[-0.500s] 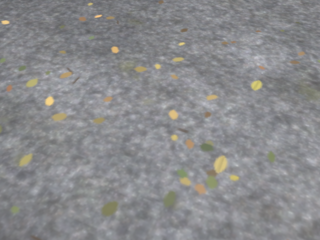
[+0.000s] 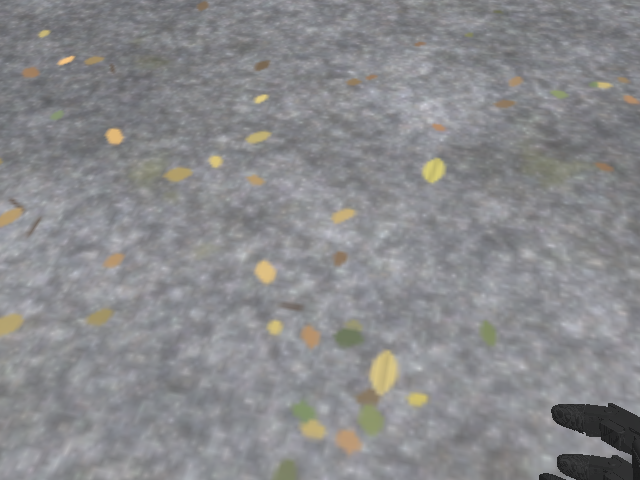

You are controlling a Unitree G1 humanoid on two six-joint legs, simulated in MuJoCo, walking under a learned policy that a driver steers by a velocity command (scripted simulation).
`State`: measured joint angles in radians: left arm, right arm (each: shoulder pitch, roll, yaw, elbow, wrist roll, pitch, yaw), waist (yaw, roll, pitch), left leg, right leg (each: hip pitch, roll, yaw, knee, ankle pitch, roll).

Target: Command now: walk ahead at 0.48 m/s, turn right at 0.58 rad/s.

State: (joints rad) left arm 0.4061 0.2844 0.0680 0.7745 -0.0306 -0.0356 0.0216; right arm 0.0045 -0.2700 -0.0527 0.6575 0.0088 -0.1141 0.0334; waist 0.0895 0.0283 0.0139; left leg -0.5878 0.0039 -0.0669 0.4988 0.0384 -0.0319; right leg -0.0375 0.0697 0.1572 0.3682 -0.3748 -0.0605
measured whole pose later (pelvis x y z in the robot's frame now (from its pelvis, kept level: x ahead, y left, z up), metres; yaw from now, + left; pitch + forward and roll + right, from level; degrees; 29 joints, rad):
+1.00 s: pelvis +0.54 -0.09 +0.00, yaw -11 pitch +2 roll -2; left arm 0.39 0.29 0.06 0.82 -0.02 -0.06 0.00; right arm 0.03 -0.26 -0.02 0.74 0.01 -0.08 0.05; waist 0.08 0.04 0.02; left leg -0.61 0.07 -0.01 0.55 0.04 0.02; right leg 0.05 0.05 -0.04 0.23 -0.32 -0.02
